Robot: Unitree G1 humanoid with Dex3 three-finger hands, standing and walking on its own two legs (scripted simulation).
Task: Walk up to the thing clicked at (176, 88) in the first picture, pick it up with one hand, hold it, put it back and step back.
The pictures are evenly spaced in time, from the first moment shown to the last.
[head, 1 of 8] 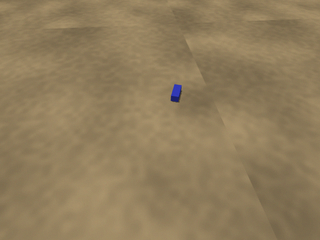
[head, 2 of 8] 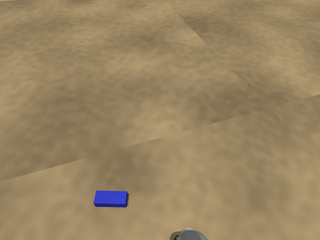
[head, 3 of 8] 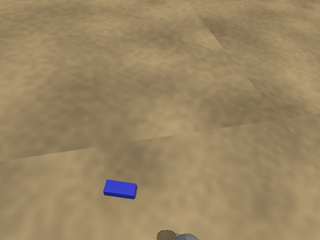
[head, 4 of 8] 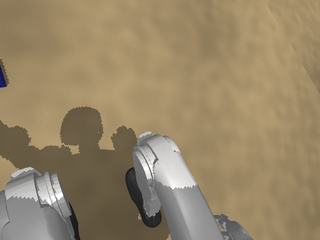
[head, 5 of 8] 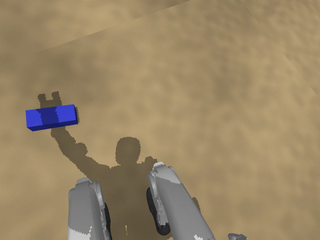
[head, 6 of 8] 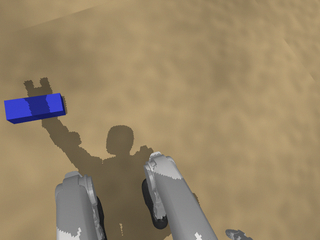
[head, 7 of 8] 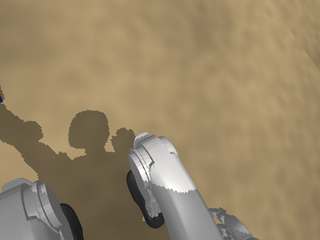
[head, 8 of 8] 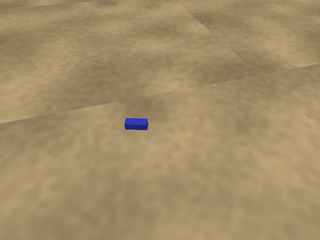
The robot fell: no
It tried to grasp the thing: no
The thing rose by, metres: 0.00
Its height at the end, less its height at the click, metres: +0.00
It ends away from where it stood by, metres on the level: 0.02
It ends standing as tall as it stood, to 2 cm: yes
